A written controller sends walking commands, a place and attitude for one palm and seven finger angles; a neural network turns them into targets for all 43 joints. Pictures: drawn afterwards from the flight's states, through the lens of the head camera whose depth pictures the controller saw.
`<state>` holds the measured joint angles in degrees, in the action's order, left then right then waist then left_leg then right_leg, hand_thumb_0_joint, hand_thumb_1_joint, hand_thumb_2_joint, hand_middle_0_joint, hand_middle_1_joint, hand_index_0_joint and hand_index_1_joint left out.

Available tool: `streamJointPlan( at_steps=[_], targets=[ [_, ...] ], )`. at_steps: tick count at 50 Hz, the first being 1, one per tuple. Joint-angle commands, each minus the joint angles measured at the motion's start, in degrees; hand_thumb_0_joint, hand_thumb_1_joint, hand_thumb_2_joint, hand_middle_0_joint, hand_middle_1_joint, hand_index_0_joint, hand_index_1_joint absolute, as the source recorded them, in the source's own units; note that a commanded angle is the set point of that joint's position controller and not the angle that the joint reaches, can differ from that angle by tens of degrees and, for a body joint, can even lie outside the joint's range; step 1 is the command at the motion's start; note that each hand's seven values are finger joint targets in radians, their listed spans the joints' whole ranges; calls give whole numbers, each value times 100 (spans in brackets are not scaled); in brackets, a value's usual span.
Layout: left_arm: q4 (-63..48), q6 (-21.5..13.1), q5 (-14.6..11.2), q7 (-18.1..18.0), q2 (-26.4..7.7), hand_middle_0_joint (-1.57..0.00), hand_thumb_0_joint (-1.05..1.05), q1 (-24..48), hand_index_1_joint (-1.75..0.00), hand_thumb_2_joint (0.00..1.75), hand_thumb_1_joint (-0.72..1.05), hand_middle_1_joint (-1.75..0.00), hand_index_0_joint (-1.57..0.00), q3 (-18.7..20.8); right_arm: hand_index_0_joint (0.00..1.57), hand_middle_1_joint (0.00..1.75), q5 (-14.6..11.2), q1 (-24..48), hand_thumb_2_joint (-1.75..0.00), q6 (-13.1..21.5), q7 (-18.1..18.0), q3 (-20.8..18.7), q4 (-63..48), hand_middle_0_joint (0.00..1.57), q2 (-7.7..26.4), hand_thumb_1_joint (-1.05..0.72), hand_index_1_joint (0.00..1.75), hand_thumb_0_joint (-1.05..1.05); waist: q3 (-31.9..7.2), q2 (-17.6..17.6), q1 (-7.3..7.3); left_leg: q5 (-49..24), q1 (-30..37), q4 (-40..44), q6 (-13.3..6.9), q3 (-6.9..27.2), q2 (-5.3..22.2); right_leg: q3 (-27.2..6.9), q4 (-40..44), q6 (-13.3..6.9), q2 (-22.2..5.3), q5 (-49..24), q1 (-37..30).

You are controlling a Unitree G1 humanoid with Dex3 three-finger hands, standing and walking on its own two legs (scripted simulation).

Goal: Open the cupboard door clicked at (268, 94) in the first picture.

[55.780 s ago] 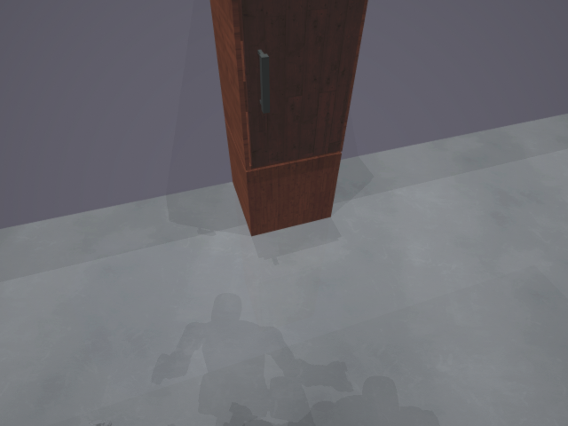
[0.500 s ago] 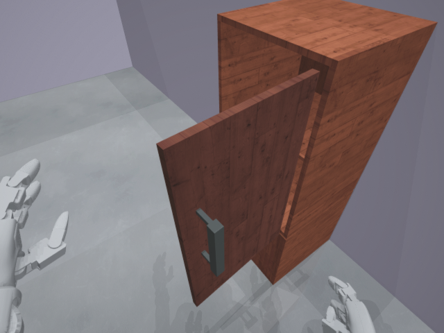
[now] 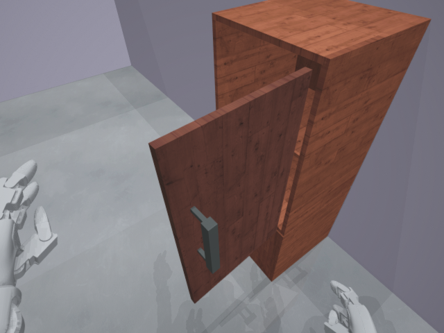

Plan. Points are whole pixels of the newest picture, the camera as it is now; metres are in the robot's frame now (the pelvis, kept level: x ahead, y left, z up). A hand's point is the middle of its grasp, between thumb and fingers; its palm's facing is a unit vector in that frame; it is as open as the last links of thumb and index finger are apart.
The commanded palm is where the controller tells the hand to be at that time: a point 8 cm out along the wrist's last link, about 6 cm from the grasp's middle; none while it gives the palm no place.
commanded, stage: step back with the hand held close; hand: left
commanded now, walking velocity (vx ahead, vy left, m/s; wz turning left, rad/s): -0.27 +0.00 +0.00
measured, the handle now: (205, 240) +0.30 +0.08 -0.01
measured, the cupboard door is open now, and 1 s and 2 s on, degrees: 95 95 95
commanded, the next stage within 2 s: stop stepping back and stand still in 1.18 s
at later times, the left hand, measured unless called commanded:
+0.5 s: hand (36, 255) +0.16 +0.27 +0.15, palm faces +0.35 -0.79 -0.51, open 7.4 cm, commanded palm +0.10 +0.31 +0.17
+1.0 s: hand out of the picture +0.07 +0.29 +0.16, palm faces +0.44 -0.76 -0.48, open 7.4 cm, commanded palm +0.00 +0.33 +0.17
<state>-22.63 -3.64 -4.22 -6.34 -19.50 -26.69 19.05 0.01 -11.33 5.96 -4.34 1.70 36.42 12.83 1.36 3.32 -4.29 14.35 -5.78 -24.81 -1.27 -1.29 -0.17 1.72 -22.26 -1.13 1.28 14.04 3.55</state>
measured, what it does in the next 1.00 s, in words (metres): walks backwards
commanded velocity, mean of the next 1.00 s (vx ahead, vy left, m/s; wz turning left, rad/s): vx -0.30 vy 0.00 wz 0.01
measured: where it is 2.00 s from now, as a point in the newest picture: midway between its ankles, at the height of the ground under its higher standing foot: outside the picture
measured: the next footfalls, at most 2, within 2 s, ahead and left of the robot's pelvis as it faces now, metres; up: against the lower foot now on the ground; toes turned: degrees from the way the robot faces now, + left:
right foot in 1.26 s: -0.30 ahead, -0.08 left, +0.00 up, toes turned -5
left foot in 1.44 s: -0.11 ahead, +0.08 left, +0.00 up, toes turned -4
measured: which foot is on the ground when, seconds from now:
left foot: down 0.00-1.00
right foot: down 0.00-0.92, up 0.94-1.00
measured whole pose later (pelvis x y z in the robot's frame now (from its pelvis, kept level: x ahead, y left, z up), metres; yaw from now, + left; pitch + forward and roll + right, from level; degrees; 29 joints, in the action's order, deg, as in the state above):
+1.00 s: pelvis -0.13 +0.02 -0.02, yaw +1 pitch -1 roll -3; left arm -31.6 -13.1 -0.6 -8.9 -25.4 -29.2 26.4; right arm 1.1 -11.9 4.8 -4.1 -0.8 35.0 11.3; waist 3.6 -0.1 1.0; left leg 9.4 -25.2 -35.6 -3.4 0.4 0.3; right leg -1.3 -53.2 0.8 4.4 20.6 27.0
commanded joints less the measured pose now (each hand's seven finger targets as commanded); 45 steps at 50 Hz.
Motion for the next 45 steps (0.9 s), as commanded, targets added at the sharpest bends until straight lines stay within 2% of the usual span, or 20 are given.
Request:
streamJointPlan(
  at_steps=[1, 2, 3, 4, 6, 12, 15, 16, 21, 29, 31, 33, 36, 38, 39, 40, 42, 43, 44, 45],
  targets=[
    [-1630, -708, 131, -231, -2102, -20, 0, 1957, -30, 90, 90, -30, -20, 1603, 20, 30, -95, 776, -90, 261, -42, -143, -1168, 20, 590, -90, 30, 0, 318, 386, 266, -481, -393, 344, -72, 258, 170, -624, 683, -8, -361, -964, 729],
    [-1051, -730, 79, -142, -1515, -20, 0, 1071, -30, 90, 90, -30, -20, 1194, 20, 30, -52, 793, -90, 198, -64, -240, -1009, 20, 607, -90, 30, 0, 76, -276, 292, -429, -328, 142, -106, 292, 172, -745, 797, 7, -471, -975, 858],
    [-774, -705, 93, -83, -1224, -20, 0, 407, -30, 90, 90, -30, -20, 966, 20, 30, -29, 767, -90, 114, -48, -289, -1027, 20, 670, -90, 30, 0, -94, -453, 308, -591, -160, 44, -127, 250, 170, -797, 814, 6, -503, -1123, 900],
    [-867, -729, 101, -49, -1081, -20, 0, 200, -30, 90, 90, -30, -20, 818, 20, 30, -12, 756, -90, 47, -27, -316, -1049, 20, 690, -90, 30, 0, -275, -399, 322, -776, -134, 33, -116, 202, 189, -755, 735, 20, -533, -1374, 815],
    [-1119, -786, 125, -59, -1115, -20, 0, 56, -30, 90, 90, -30, -20, 817, 20, 30, -1, 759, -90, -47, -24, -364, -1088, 20, 744, -90, 30, 0, -601, -28, 328, -1297, -172, 94, -76, 194, 253, -601, 433, 28, -546, -1924, 549],
    [-1466, -780, 116, -176, -1455, -20, 0, -363, -30, 90, 90, -30, -20, 1173, 20, 30, -56, 729, -90, -290, -78, -456, -1301, 20, 685, -90, 30, 0, -1187, -271, 341, -2231, -237, 11, -48, 153, 404, -491, -117, 98, -491, -2865, 256],
    [-1617, -791, 106, -220, -1529, -20, 0, -468, -30, 90, 90, -30, -20, 1260, 20, 30, -76, 724, -90, -347, -94, -483, -1383, 20, 683, -90, 30, 0, -1181, -201, 346, -2158, -444, -8, -50, 160, 430, -515, -258, 111, -472, -2823, 296],
    [-1720, -812, 119, -236, -1594, -20, 0, -456, -30, 90, 90, -30, -20, 1321, 20, 30, -70, 764, -90, -352, -110, -490, -1391, 20, 699, -90, 30, 0, -1186, -23, 330, -2115, -581, 33, -54, 229, 440, -486, -318, 103, -463, -2701, 234],
    [-1695, -867, 151, -285, -1502, -20, 0, -597, -30, 90, 90, -30, -20, 1299, 20, 30, -68, 690, -90, -305, -111, -505, -1424, 20, 739, -90, 30, 0, -870, 140, 342, -935, -1392, 328, -153, 420, 557, -503, -433, 140, -329, -1655, 223],
    [-1853, -1103, 343, -330, -1345, -20, 0, -308, -30, 90, 90, -30, -20, 1318, 20, 30, -56, 531, -90, -10, -107, -508, -1472, 20, 839, -90, 30, 0, -418, 484, 385, 2192, -3484, 1050, -490, 968, 954, -426, -1399, 225, -29, -512, -462],
    [-1837, -1155, 399, -336, -1392, -20, 0, -186, -30, 90, 90, -30, -20, 1400, 20, 30, -20, 511, -90, 66, -120, -516, -1433, 20, 847, -90, 30, 0, -425, 557, 369, 2524, -3895, 1132, -564, 1119, 1060, -397, -1701, 238, 32, -478, -703],
    [-1829, -1179, 422, -331, -1316, -20, 0, -104, -30, 90, 90, -30, -20, 1360, 20, 30, -28, 460, -90, 138, -97, -523, -1416, 20, 824, -90, 30, 0, -389, 459, 398, 2563, -3871, 993, -564, 1104, 1050, -449, -1764, 219, 53, -459, -559],
    [-1843, -1193, 434, -323, -1353, -20, 0, 103, -30, 90, 90, -30, -20, 1352, 20, 30, -6, 381, -90, 185, -82, -544, -1351, 20, 806, -90, 30, 0, -338, -146, 431, 2626, -3725, 256, -436, 763, 696, -962, -1122, 87, -231, 305, -3],
    [-1932, -1190, 362, -351, -1363, -20, 0, 148, -30, 90, 90, -30, -20, 1251, 20, 30, 20, 291, -90, 183, -30, -534, -1251, 20, 719, -90, 30, 0, -281, -825, 487, 1898, -2541, -963, -126, 381, 164, -1819, 170, -255, -876, 1379, 1513],
    [-1925, -1187, 322, -393, -1426, -20, 0, 165, -30, 90, 90, -30, -20, 1225, 20, 30, 30, 237, -90, 155, -4, -503, -1138, 20, 646, -90, 30, 0, -353, -1183, 505, 1337, -1774, -1711, 37, 186, -30, -2044, 629, -461, -1292, 1696, 2265],
    [-1929, -1183, 301, -435, -1457, -20, 0, 155, -30, 90, 90, -30, -20, 1195, 20, 30, 34, 236, -90, 114, 26, -482, -1045, 20, 601, -90, 30, 0, -476, -1368, 526, 987, -1332, -2229, 92, 109, -95, -2039, 810, -603, -1563, 1580, 2590],
    [-1976, -1163, 273, -478, -1491, -20, 0, 80, -30, 90, 90, -30, -20, 1221, 20, 30, 22, 277, -90, 42, 44, -455, -983, 20, 551, -90, 30, 0, -567, -1186, 546, 917, -1031, -2097, 86, 167, -38, -1617, 607, -591, -1574, 716, 2592],
    [-2027, -1152, 266, -488, -1578, -20, 0, 30, -30, 90, 90, -30, -20, 1309, 20, 30, 14, 342, -90, 20, 18, -431, -989, 20, 533, -90, 30, 0, -486, -982, 540, 855, -1005, -1350, 66, 167, 7, -1319, 365, -423, -1343, 562, 2520],
    [-2145, -1162, 244, -474, -1608, -20, 0, -6, -30, 90, 90, -30, -20, 1361, 20, 30, 17, 412, -90, 8, -8, -429, -1040, 20, 642, -90, 30, 0, -320, -430, 536, 947, -1315, -276, -48, 531, 210, -960, -111, -169, -879, 647, 2346],
    [-2312, -1231, 264, -469, -1632, -20, 0, -43, -30, 90, 90, -30, -20, 1440, 20, 30, 17, 511, -90, 30, -42, -449, -1136, 20, 770, -90, 30, 0, -257, 658, 494, 1087, -2080, 568, -292, 1268, 770, -568, -1026, 113, -264, 524, 1770]
  ],
)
